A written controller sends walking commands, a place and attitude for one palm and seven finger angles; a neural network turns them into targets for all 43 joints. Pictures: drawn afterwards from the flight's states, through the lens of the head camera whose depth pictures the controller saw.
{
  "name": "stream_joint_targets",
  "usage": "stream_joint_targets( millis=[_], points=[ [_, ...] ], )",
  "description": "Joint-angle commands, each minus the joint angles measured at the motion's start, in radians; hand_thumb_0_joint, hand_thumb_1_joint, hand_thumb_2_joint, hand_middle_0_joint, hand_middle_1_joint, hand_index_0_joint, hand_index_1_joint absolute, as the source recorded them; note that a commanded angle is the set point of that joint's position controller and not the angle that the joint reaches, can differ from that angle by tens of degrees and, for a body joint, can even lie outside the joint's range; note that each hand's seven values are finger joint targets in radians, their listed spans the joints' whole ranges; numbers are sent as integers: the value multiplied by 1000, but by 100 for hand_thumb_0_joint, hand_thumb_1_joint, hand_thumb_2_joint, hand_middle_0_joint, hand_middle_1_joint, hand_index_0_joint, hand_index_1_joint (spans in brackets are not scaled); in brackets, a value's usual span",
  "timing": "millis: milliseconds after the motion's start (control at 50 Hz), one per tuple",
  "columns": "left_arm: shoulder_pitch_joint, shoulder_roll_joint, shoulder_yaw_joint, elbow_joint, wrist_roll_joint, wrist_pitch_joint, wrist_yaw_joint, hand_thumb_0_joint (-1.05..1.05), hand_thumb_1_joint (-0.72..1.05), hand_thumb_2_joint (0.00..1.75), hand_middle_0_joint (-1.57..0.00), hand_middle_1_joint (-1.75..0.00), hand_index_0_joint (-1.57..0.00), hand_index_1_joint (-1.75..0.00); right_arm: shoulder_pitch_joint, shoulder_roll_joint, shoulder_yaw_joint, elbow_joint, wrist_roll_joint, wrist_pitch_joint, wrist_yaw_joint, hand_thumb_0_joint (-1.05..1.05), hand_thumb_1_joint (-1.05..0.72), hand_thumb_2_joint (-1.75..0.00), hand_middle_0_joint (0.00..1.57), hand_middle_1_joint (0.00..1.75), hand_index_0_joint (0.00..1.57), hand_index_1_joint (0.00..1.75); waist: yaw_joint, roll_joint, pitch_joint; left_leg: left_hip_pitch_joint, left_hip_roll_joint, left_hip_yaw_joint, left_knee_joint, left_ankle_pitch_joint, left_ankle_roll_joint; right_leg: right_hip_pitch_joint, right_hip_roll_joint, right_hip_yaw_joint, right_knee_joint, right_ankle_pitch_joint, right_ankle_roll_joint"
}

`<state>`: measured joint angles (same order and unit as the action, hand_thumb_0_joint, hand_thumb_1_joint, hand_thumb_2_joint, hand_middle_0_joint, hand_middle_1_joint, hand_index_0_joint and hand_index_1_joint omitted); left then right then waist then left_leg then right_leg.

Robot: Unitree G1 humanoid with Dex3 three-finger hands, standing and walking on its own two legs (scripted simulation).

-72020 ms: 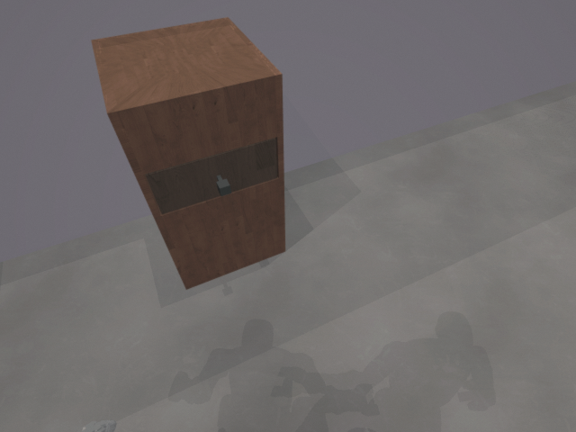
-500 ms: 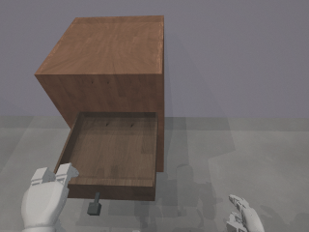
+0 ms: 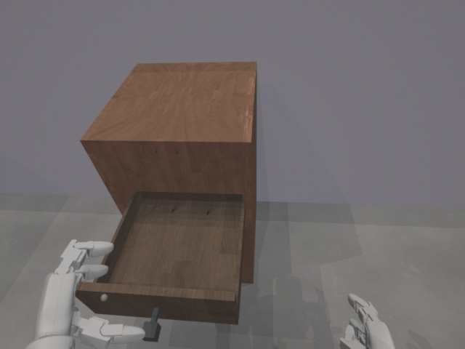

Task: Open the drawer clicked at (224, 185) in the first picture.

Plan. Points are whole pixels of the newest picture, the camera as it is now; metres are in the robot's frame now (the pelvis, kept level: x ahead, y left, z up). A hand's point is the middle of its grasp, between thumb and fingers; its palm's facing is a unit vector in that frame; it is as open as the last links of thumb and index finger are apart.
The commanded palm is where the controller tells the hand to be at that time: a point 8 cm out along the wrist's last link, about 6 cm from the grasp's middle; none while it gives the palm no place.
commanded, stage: draw the hand back to the body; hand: left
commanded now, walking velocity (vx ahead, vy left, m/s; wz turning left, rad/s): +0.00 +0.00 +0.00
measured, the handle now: (153, 323) +0.23 +0.23 -0.23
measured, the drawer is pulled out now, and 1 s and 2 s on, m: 0.30 0.30 0.30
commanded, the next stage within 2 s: step back with the hand held close in 0.82 s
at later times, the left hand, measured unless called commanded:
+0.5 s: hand (68, 256) +0.19 +0.22 +0.17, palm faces +0.38 -0.82 -0.42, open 9.6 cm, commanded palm +0.14 +0.27 +0.20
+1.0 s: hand (57, 249) +0.19 +0.23 +0.18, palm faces +0.39 -0.80 -0.45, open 7.4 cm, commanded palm +0.14 +0.27 +0.20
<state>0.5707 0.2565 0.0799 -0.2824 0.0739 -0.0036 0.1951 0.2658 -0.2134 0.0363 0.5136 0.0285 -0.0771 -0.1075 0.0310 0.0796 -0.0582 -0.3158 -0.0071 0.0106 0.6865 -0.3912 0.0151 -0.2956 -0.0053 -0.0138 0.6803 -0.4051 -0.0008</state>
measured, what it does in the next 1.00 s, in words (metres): stands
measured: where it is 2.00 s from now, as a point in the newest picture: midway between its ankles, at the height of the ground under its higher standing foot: outside the picture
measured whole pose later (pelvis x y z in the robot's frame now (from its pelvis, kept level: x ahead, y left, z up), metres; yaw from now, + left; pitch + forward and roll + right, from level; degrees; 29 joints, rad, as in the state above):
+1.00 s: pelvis +0.01 -0.01 +0.02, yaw +0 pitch -2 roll -1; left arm 0.56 0.33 0.32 -0.48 -0.05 -0.12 0.11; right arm 0.19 -0.23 0.02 0.60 0.01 -0.10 -0.08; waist 0.04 0.09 0.01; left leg -0.14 0.02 0.00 0.44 -0.28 0.00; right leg -0.10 0.02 -0.02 0.39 -0.27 -0.02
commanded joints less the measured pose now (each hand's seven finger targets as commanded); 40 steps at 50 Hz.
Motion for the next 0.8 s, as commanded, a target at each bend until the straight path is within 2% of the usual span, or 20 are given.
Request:
stream_joint_targets(
  millis=[0, 20, 60, 100, 140, 160, 220, 360, 380, 400, 440, 480, 540, 600, 620, 640, 660, 720, 760, 780],
  points=[
    [-40, 202, 174, -278, -101, -93, -5, 0, -15, 45, -27, -98, -27, -98, -137, -85, -30, -131, -4, -108, -23, 0, -90, -90, 20, 30, 20, 30, -1, -28, 26, 104, 37, -11, -184, 290, 9, 42, -28, -40, -199, 298, -18],
    [-33, 216, 206, -270, -101, -100, -10, 0, -12, 47, -27, -95, -27, -95, -136, -90, -30, -120, -6, -109, -20, 0, -90, -90, 20, 30, 20, 30, 11, -13, 10, 118, 33, -7, -191, 310, 9, 59, -24, -39, -212, 318, -20],
    [-19, 199, 203, -279, -112, -103, -25, 0, -5, 50, -27, -91, -27, -91, -152, -80, -34, -111, -1, -113, -14, 0, -90, -90, 20, 30, 20, 30, 8, 21, 45, 127, 36, -6, -210, 312, -1, 70, -22, -37, -239, 313, -23],
    [-1, 172, 190, -270, -125, -109, -39, 0, 2, 52, -26, -86, -26, -86, -159, -79, -38, -109, -3, -112, -8, 0, -90, -90, 20, 30, 20, 30, 3, -41, 40, 148, 40, -2, -224, 312, 5, 84, -19, -36, -251, 325, -15],
    [-9, 176, 203, -295, -129, -118, -46, 0, 9, 55, -26, -82, -26, -82, -163, -85, -45, -106, -6, -112, -4, 0, -90, -90, 20, 30, 20, 30, 4, -39, 13, 170, 41, 5, -231, 338, 8, 108, -21, -32, -259, 352, -13],
    [-22, 182, 205, -305, -126, -120, -49, 0, 13, 57, -25, -80, -25, -80, -171, -87, -47, -100, -4, -116, -3, 0, -90, -90, 20, 30, 20, 30, 4, -8, 16, 180, 37, 10, -231, 346, 7, 108, -19, -27, -272, 361, -15],
    [-28, 205, 242, -313, -128, -130, -50, 0, 23, 62, -25, -73, -25, -73, -174, -97, -53, -89, -11, -114, 0, 0, -90, -90, 20, 30, 20, 30, 13, -77, -15, 206, 35, 15, -238, 375, 14, 128, -16, -28, -286, 401, -8],
    [-70, 238, 287, -405, -131, -134, -47, 0, 48, 72, -23, -57, -23, -57, -194, -90, -53, -82, -9, -117, 2, 0, -90, -90, 20, 30, 20, 30, 16, -8, -13, 235, 35, 17, -254, 414, 10, 159, -21, -15, -302, 442, -12],
    [-71, 252, 311, -395, -128, -142, -45, 0, 51, 74, -23, -55, -23, -55, -188, -94, -51, -72, -15, -118, 3, 0, -90, -90, 20, 30, 20, 30, 19, -24, -20, 242, 30, 19, -257, 417, 12, 156, -18, -20, -312, 448, -10],
    [-50, 225, 293, -392, -136, -139, -47, 0, 55, 75, -22, -52, -22, -52, -195, -84, -54, -78, -10, -117, 3, 0, -90, -90, 20, 30, 20, 30, 15, -57, -10, 242, 41, 13, -260, 421, 11, 162, -19, -23, -298, 446, -9],
    [-63, 236, 309, -420, -139, -146, -50, 0, 62, 78, -22, -48, -22, -48, -198, -86, -54, -80, -10, -116, 7, 0, -90, -90, 20, 30, 20, 30, 19, -47, -19, 246, 41, 13, -261, 439, 11, 174, -20, -21, -296, 465, -8],
    [-81, 260, 343, -424, -134, -154, -50, 0, 69, 81, -22, -43, -22, -43, -199, -91, -52, -66, -15, -117, 10, 0, -90, -90, 20, 30, 20, 30, 27, 7, -19, 257, 33, 21, -265, 443, 8, 167, -16, -21, -317, 468, -11],
    [-35, 200, 304, -357, -145, -142, -62, 0, 80, 86, -21, -37, -21, -37, -208, -84, -58, -71, -10, -104, 15, 0, -90, -90, 20, 30, 20, 30, 19, -86, 15, 245, 49, 14, -273, 447, 9, 166, -14, -25, -305, 468, -5],
    [-55, 201, 297, -347, -147, -142, -71, 0, 90, 90, -20, -30, -20, -30, -219, -89, -60, -76, -8, -91, 17, 0, -90, -90, 20, 30, 20, 30, 17, -74, 36, 236, 45, 16, -284, 407, 11, 161, -15, -17, -325, 434, -4],
    [-58, 230, 334, -340, -142, -148, -68, 0, 90, 90, -20, -30, -20, -30, -213, -96, -62, -66, -15, -89, 16, 0, -90, -90, 20, 30, 20, 30, 26, -71, 7, 248, 37, 21, -285, 411, 14, 166, -11, -18, -338, 442, -4],
    [-62, 225, 316, -368, -143, -147, -69, 0, 90, 90, -20, -30, -20, -30, -219, -88, -60, -80, -11, -89, 15, 0, -90, -90, 20, 30, 20, 30, 24, -72, -1, 248, 43, 16, -285, 410, 14, 177, -16, -13, -324, 436, -4],
    [-83, 230, 314, -396, -140, -150, -70, 0, 90, 90, -20, -30, -20, -30, -223, -90, -59, -79, -11, -92, 15, 0, -90, -90, 20, 30, 20, 30, 21, -27, 9, 248, 40, 18, -284, 411, 10, 172, -13, -8, -333, 431, -9],
    [-71, 245, 334, -401, -139, -154, -65, 0, 90, 90, -20, -30, -20, -30, -214, -93, -57, -73, -18, -95, 15, 0, -90, -90, 20, 30, 20, 30, 28, -37, -25, 268, 35, 19, -287, 423, 12, 177, -10, -18, -340, 439, -7],
    [-92, 251, 325, -447, -137, -150, -62, 0, 90, 90, -20, -30, -20, -30, -221, -89, -56, -79, -13, -103, 12, 0, -90, -90, 20, 30, 20, 30, 23, 11, -19, 263, 37, 18, -282, 428, 8, 185, -15, -7, -330, 445, -12],
    [-78, 259, 344, -416, -134, -152, -58, 0, 90, 90, -20, -30, -20, -30, -215, -91, -56, -64, -20, -103, 13, 0, -90, -90, 20, 30, 20, 30, 27, 2, -14, 271, 33, 23, -285, 425, 8, 169, -10, -15, -348, 446, -9]
  ],
)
